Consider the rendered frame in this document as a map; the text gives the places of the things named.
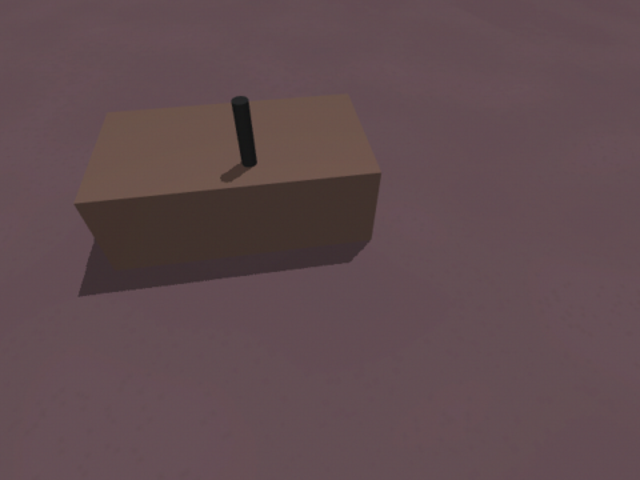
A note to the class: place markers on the can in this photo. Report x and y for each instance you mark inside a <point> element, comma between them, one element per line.
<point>242,117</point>

